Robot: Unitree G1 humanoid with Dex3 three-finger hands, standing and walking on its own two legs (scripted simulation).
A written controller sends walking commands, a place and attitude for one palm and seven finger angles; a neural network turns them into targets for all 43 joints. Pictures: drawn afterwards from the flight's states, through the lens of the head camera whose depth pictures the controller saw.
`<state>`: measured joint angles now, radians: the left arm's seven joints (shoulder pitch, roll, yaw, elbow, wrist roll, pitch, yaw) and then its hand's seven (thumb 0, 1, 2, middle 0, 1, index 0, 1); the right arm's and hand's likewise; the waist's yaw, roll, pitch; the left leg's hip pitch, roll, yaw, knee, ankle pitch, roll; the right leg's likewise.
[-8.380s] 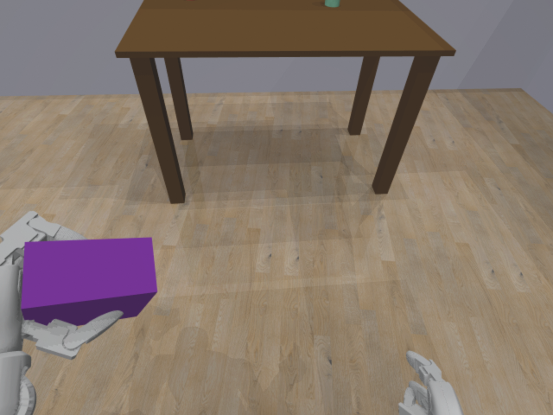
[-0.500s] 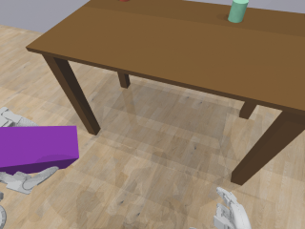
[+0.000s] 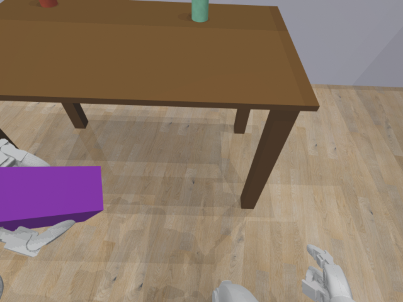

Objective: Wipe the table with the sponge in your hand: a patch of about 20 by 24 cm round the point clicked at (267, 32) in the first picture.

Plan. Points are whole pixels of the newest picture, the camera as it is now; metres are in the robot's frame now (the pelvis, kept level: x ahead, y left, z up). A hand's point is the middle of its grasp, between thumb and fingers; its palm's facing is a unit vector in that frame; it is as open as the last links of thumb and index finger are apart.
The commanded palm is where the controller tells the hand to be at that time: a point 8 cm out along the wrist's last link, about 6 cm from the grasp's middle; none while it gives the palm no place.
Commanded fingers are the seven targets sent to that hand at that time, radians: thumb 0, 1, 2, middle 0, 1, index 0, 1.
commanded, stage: turn to face it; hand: left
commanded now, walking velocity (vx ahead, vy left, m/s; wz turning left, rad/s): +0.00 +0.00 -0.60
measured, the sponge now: (63, 198) +0.23 +0.22 +0.15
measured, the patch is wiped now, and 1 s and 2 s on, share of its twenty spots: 0.00 0.00 0.00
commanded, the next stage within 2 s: take the last steps up to it in 0.56 s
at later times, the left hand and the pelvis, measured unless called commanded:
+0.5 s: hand (141, 196) +0.22 +0.11 +0.18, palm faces +0.09 -0.83 -0.55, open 10.5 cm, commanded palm +0.18 +0.17 +0.19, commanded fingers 0.00 0.10 1.30 -1.20 -1.60 -1.20 -1.60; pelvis -0.05 -0.06 +0.01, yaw -15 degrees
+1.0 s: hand (162, 223) +0.19 +0.07 +0.18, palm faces +0.07 -0.86 -0.50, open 10.4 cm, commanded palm +0.15 +0.14 +0.19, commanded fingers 0.00 0.10 1.30 -1.20 -1.60 -1.20 -1.60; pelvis -0.09 -0.08 +0.01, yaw -17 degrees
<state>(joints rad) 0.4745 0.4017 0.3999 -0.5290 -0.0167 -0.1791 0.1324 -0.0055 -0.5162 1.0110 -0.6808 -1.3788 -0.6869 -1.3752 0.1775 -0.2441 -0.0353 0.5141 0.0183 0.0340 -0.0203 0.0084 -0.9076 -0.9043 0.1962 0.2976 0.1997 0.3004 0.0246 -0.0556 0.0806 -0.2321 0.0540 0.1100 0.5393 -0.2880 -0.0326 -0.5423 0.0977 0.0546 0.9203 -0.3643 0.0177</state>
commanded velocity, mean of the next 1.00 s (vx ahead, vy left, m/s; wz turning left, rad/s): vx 0.11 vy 0.05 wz -0.18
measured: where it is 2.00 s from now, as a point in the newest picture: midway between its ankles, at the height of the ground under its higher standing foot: outside the picture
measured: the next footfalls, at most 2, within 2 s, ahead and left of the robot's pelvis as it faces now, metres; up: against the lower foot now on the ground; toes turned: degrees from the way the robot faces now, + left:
right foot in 0.16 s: +0.04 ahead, -0.15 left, +0.00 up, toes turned -12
left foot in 0.58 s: +0.01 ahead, +0.08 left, +0.00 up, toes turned -12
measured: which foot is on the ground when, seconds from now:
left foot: down 0.00-0.20, up 0.22-0.56, down 0.58-0.80, up 0.82-1.00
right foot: up 0.00-0.14, down 0.16-0.60, up 0.62-0.76, down 0.78-1.00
